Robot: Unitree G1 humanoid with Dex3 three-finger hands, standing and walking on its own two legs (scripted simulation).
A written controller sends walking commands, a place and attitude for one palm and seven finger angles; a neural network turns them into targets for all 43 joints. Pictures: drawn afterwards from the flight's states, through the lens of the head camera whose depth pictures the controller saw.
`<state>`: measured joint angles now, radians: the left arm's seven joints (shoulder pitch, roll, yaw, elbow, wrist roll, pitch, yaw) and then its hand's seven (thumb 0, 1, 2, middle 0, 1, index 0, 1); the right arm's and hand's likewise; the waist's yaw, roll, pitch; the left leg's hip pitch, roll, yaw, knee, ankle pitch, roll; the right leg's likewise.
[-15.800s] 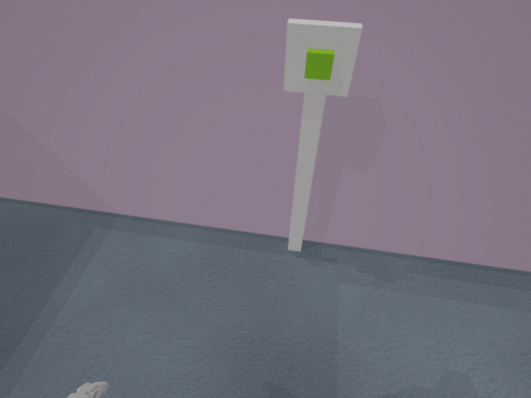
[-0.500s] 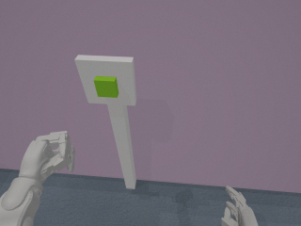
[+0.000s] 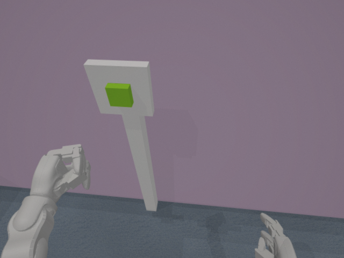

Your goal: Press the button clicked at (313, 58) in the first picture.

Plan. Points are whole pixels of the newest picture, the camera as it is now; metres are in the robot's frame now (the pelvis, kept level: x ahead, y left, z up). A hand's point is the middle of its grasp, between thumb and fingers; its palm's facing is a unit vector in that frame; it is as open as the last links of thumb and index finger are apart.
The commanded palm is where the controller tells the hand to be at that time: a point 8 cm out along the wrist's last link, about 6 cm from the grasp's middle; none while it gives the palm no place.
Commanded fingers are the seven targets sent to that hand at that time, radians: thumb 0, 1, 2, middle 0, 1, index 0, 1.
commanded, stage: aim a knuckle at the button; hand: left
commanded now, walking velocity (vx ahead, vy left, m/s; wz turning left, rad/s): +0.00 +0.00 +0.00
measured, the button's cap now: (120, 94) +0.50 +0.20 +0.13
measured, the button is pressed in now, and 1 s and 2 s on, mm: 0 0 0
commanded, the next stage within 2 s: none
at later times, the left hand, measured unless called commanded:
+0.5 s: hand (101, 151) +0.32 +0.20 +0.10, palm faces +0.02 -1.00 -0.02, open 3.1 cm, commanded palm +0.30 +0.25 +0.11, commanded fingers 0.00 0.90 0.90 -1.30 -1.50 -1.30 -1.50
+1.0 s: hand (121, 132) +0.39 +0.17 +0.09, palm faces -0.01 -1.00 -0.01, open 3.1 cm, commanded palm +0.36 +0.22 +0.10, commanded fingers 0.00 0.90 0.90 -1.30 -1.50 -1.30 -1.50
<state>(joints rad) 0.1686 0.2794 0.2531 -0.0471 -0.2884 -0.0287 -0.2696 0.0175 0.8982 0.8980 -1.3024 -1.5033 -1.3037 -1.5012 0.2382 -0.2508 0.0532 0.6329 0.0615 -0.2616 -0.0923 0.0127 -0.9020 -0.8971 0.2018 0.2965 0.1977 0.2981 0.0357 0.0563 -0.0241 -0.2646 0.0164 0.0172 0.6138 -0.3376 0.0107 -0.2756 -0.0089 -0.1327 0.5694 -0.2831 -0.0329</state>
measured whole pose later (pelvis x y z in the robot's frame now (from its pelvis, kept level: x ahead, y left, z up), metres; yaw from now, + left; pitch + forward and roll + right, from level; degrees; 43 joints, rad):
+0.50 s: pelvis +0.00 +0.00 +0.00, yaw -1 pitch +2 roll +0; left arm -0.08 0.28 0.26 0.24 -0.26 -0.09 -0.25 0.02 0.90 0.90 -1.30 -1.50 -1.30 -1.50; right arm 0.25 -0.26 0.03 0.65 0.06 -0.21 -0.09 0.01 -0.90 -0.90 0.20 0.30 0.20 0.30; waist 0.01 0.04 -0.02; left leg -0.31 0.02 0.04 0.62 -0.34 0.01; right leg -0.34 -0.01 -0.11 0.59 -0.29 -0.03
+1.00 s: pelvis +0.01 +0.02 +0.00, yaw -2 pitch +4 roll -1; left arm -0.35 0.24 0.19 0.51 -0.19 -0.17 -0.14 0.02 0.90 0.90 -1.30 -1.50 -1.30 -1.50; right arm 0.28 -0.24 0.03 0.67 0.05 -0.12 -0.06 0.01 -0.90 -0.90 0.20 0.30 0.20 0.30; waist -0.02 0.02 -0.04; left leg -0.37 0.00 0.06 0.64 -0.35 0.03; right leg -0.40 -0.02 -0.08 0.62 -0.29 -0.01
